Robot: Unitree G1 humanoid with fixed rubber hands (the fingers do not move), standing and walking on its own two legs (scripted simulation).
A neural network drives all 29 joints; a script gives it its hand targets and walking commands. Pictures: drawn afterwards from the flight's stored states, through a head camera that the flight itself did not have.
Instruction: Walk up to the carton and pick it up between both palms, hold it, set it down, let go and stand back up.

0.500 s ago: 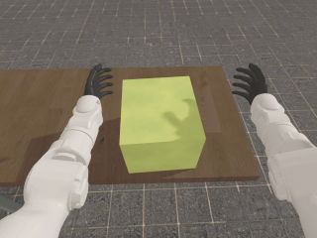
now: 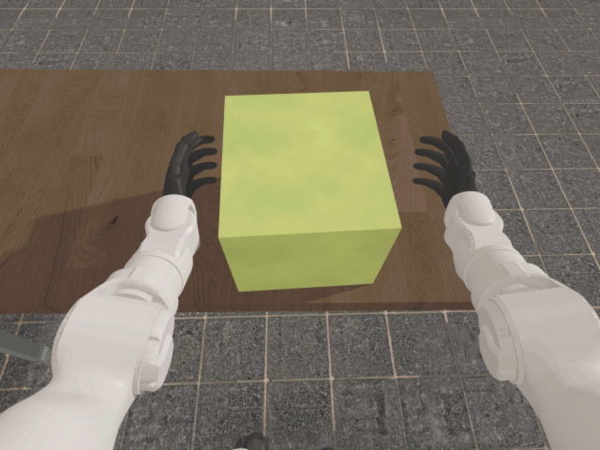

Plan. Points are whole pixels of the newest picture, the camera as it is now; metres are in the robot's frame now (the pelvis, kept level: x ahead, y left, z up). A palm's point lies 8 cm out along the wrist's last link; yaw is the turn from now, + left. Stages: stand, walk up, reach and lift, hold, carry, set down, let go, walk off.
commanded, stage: reach and lift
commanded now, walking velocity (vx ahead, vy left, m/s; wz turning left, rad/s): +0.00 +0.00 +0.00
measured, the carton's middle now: (302, 193) +0.50 +0.02 -0.02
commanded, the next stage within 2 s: none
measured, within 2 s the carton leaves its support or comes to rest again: neither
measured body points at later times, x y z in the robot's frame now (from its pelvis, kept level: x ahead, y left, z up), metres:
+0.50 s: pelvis +0.03 +0.00 +0.00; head +0.16 -0.01 +0.43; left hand +0.49 +0.16 +0.03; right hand +0.50 -0.16 +0.03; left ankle +0.04 +0.12 -0.71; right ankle +0.00 -0.07 -0.71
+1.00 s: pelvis +0.01 +0.00 +0.02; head +0.13 -0.01 +0.46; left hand +0.46 +0.14 +0.04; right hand +0.45 -0.18 +0.03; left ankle +0.04 +0.12 -0.71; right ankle +0.00 -0.07 -0.71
